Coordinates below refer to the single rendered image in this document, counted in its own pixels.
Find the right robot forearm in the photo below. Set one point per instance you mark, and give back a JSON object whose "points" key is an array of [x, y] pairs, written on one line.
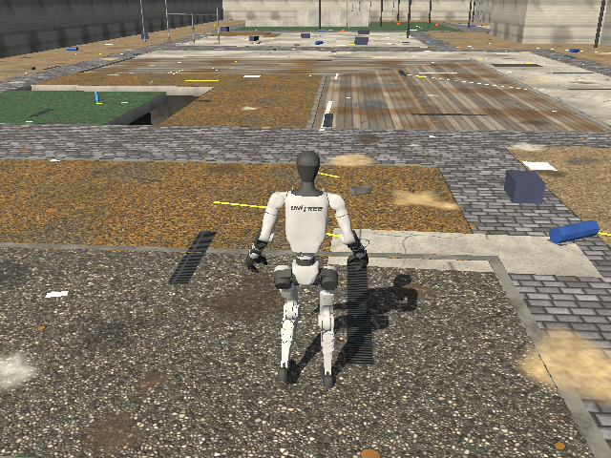
{"points": [[357, 248]]}

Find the robot right hand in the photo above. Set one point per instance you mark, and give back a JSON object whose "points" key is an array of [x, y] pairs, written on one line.
{"points": [[364, 261]]}

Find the robot left hand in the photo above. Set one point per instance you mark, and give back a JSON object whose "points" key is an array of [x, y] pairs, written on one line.
{"points": [[249, 262]]}

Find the left robot thigh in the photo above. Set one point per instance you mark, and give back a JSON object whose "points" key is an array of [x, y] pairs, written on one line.
{"points": [[283, 279]]}

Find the right robot shin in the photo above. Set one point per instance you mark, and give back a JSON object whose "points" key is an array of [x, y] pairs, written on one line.
{"points": [[327, 344]]}

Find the left robot forearm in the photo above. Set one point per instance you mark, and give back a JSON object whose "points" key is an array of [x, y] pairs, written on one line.
{"points": [[257, 247]]}

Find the robot right upper arm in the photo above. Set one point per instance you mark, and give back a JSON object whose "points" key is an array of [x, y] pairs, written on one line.
{"points": [[336, 202]]}

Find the robot left upper arm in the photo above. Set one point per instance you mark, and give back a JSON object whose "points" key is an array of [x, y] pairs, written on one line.
{"points": [[277, 200]]}

